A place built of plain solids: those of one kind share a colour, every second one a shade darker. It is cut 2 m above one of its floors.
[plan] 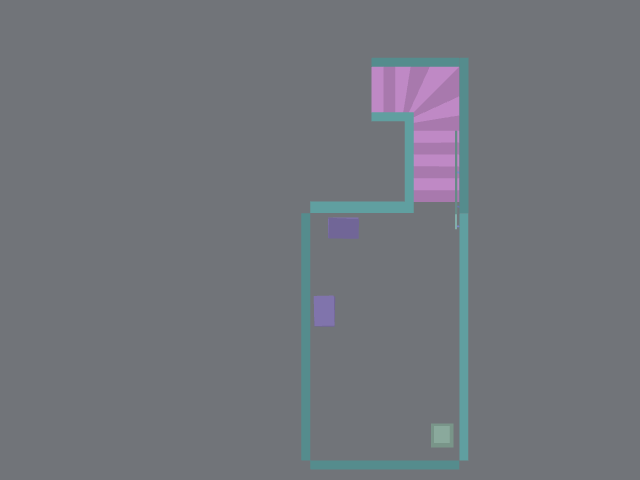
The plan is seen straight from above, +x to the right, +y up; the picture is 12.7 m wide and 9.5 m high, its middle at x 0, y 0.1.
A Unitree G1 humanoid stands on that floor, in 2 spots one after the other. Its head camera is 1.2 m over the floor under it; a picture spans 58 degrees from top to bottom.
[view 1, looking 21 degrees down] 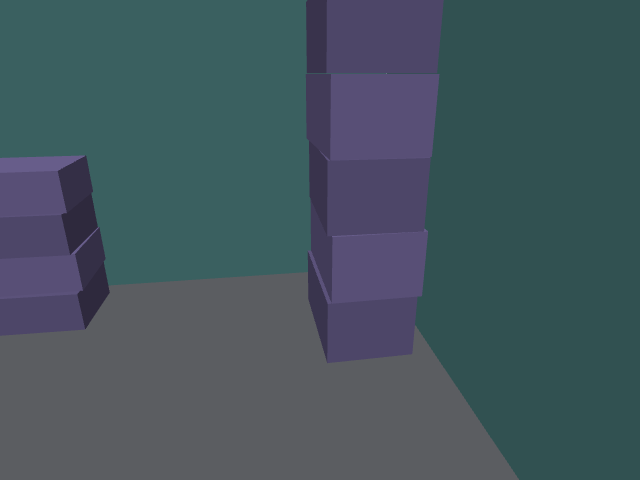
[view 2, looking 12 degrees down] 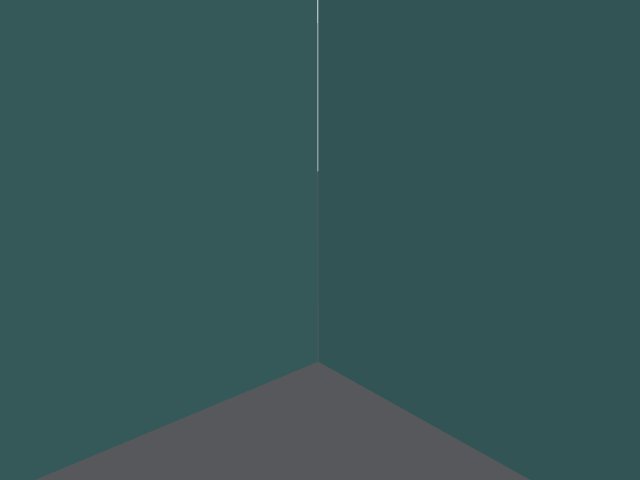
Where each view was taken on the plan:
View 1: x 2.33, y -0.15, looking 171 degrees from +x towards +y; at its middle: crate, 2.03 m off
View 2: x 1.30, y -2.53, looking -131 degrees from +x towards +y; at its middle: wall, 2.32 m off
